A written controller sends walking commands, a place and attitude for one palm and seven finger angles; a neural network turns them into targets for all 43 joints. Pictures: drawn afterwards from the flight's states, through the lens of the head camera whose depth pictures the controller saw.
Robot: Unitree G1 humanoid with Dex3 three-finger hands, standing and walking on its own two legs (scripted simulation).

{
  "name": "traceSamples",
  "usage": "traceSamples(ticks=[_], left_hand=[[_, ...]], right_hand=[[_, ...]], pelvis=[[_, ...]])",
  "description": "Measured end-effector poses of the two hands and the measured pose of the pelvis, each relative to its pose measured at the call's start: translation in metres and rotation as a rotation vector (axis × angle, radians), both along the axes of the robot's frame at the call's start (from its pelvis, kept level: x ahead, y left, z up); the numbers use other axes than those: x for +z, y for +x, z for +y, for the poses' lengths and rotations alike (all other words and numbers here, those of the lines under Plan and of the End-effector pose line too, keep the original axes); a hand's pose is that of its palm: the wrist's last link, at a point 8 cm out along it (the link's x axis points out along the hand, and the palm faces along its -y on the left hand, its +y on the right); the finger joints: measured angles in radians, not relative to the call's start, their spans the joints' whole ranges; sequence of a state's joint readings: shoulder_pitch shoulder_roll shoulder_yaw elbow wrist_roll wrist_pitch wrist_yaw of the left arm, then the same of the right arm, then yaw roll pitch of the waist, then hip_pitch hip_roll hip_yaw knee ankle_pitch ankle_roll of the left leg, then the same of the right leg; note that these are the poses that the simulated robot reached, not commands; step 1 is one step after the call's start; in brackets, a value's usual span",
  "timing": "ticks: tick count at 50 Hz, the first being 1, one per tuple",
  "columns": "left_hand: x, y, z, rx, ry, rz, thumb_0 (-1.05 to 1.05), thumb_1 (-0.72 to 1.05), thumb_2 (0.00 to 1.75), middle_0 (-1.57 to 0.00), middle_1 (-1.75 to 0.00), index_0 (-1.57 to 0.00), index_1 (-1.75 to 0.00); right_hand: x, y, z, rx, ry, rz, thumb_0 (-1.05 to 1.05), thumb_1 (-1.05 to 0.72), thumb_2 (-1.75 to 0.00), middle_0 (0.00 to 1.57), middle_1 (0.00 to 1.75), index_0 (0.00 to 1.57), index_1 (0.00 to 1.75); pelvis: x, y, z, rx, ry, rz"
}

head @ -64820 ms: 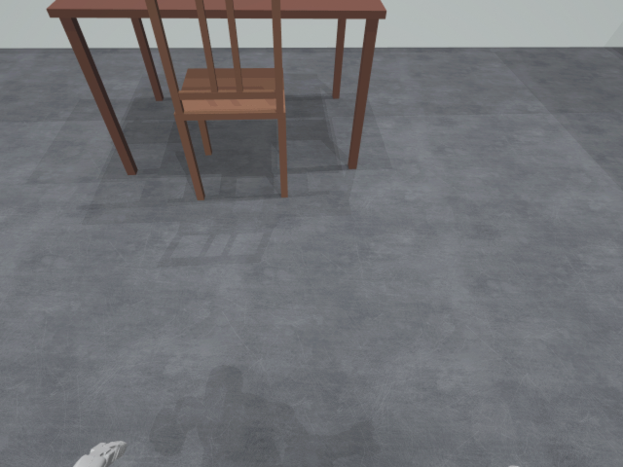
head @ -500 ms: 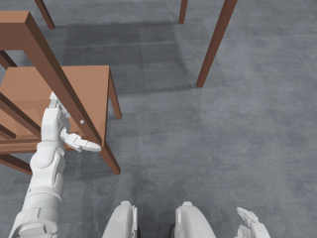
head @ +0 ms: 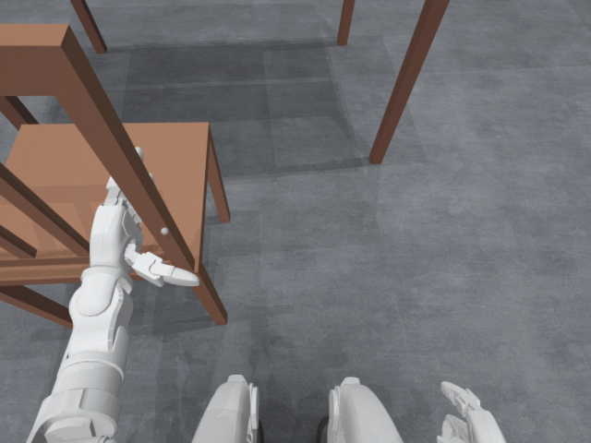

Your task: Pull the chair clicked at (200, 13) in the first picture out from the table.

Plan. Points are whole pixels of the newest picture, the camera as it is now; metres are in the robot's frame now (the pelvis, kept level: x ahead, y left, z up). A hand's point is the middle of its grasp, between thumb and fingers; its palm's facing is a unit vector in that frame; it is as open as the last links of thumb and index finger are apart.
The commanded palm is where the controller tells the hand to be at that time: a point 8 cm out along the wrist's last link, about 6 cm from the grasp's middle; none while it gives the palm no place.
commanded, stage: hook a spindle and tug to test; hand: left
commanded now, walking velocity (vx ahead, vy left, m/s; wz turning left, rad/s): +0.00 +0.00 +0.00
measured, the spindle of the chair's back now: out of the picture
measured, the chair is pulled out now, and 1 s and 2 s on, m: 0.34 0.36 0.40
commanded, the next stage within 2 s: step backward, pulling the chair out in 1.38 s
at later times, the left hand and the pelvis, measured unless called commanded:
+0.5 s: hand (161, 231) +0.38 +0.19 +0.02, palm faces +0.05 -1.00 -0.03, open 10.7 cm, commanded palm +0.35 +0.22 +0.02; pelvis +0.01 +0.00 +0.00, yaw +0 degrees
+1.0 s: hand (165, 241) +0.37 +0.18 +0.02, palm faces +0.04 -1.00 -0.02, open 6.0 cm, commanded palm +0.34 +0.22 +0.02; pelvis +0.01 +0.00 +0.00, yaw +0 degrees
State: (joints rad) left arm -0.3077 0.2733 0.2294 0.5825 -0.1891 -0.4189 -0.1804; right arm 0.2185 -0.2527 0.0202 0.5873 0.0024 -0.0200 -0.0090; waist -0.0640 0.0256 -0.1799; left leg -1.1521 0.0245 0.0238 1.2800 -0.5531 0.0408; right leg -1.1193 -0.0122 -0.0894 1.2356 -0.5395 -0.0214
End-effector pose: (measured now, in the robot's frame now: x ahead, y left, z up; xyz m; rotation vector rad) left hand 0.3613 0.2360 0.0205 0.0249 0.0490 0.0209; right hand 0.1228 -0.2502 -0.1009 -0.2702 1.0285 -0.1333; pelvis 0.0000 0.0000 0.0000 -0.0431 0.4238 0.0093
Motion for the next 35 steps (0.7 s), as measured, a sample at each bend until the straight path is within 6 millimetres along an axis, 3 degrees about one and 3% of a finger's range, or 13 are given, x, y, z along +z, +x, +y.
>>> traceSamples(ticks=[6,16,26,35], left_hand=[[0.0026,-0.0021,-0.0015,0.011,0.010,-0.026,-0.01,-0.49,0.30,-0.14,-0.33,-0.14,-0.33],[0.0041,-0.0015,0.0006,0.028,0.008,-0.013,-0.01,-0.42,0.33,-0.30,-0.82,-0.26,-0.82],[0.0051,-0.0044,0.0018,0.029,0.009,-0.009,0.00,0.00,0.51,-0.41,-1.29,-0.39,-1.29],[0.0038,-0.0086,-0.0024,0.018,0.002,-0.026,0.00,0.49,0.72,-0.44,-1.37,-0.44,-1.41]], right_hand=[[-0.0005,0.0011,0.0012,0.006,0.002,0.001,0.01,-0.91,-0.90,0.20,0.30,0.21,0.30],[-0.0018,-0.0003,0.0010,0.003,0.007,0.013,0.01,-0.91,-0.90,0.20,0.30,0.21,0.30],[0.0021,0.0011,-0.0005,-0.004,0.004,0.013,0.01,-0.91,-0.90,0.20,0.30,0.20,0.30],[0.0036,0.0075,0.0009,0.011,-0.003,0.009,0.01,-0.91,-0.90,0.20,0.30,0.20,0.30]], pelvis=[[-0.0005,0.0007,0.0002,0.000,-0.001,0.000],[0.0004,0.0019,0.0002,0.004,-0.001,-0.002],[0.0028,0.0060,0.0008,0.002,-0.002,-0.003],[0.0028,0.0078,0.0016,0.006,-0.003,-0.004]])
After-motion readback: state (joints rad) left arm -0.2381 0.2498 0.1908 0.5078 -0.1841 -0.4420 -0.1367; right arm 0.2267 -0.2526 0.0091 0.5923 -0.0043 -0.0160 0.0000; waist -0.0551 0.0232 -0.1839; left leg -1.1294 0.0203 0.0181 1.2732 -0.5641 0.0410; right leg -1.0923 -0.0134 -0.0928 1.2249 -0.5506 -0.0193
